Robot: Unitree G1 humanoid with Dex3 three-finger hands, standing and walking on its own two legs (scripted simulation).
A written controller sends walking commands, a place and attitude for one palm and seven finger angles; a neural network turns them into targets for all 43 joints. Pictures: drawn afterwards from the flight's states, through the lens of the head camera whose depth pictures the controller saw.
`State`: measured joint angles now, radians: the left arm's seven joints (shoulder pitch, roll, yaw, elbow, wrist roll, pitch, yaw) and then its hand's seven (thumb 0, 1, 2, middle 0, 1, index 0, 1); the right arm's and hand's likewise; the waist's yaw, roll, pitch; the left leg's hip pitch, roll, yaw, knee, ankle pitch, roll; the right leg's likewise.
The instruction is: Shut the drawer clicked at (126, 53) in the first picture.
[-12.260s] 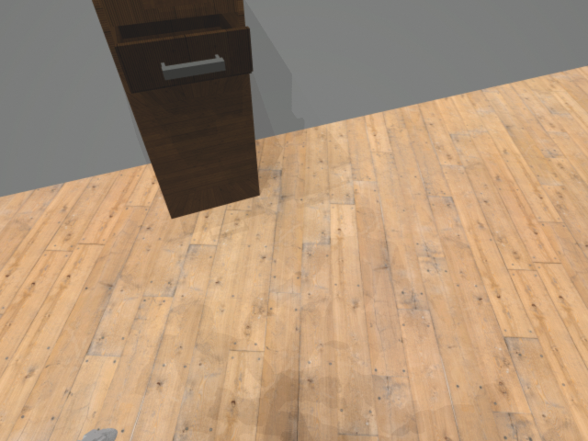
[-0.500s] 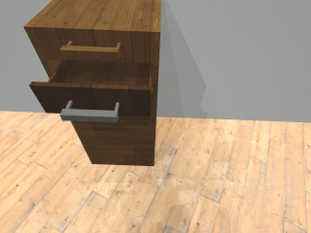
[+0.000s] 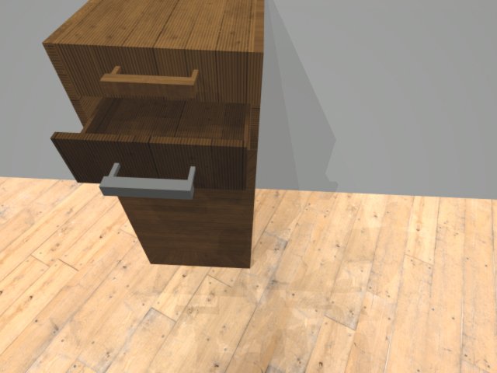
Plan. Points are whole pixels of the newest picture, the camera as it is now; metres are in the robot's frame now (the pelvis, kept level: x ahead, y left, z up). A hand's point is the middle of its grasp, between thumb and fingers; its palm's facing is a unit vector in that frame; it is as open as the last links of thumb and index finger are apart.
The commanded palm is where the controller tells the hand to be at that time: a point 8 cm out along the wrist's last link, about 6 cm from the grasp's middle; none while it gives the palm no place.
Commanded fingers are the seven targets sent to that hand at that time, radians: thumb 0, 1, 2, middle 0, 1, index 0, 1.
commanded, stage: come to a stop and stand still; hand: left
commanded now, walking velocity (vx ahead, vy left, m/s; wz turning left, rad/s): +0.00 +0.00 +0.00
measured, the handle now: (151, 178) +0.47 +0.23 +0.01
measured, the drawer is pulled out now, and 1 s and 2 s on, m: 0.14 0.14 0.14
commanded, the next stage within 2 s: look again from close up in 1.30 s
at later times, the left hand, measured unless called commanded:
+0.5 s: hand out of the picture +0.01 +0.23 -0.16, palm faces -0.02 -0.97 -0.23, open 7.4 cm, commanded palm none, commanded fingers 0.00 0.90 0.90 -0.20 -0.30 -0.20 -0.30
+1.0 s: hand out of the picture +0.08 +0.19 -0.16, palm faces -0.02 -0.97 -0.23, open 7.3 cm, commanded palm none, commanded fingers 0.00 0.90 0.90 -0.20 -0.30 -0.20 -0.30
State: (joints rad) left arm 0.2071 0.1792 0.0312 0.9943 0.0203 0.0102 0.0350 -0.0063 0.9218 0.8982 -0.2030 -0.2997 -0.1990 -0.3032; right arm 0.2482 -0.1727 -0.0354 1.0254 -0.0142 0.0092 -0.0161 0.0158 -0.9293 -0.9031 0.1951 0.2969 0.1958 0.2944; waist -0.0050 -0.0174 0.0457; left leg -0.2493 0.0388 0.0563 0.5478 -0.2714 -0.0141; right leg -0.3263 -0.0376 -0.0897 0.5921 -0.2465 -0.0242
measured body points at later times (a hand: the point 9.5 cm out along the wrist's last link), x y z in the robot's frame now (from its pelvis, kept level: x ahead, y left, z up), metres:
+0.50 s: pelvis +0.02 +0.05 +0.01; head +0.04 +0.02 +0.46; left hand +0.01 +0.28 -0.14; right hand +0.03 -0.18 -0.16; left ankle +0.01 +0.13 -0.73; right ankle +0.05 -0.10 -0.73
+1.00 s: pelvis +0.05 +0.01 +0.01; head +0.07 -0.01 +0.46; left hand +0.08 +0.24 -0.14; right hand +0.05 -0.21 -0.16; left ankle +0.01 +0.13 -0.73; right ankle +0.05 -0.10 -0.73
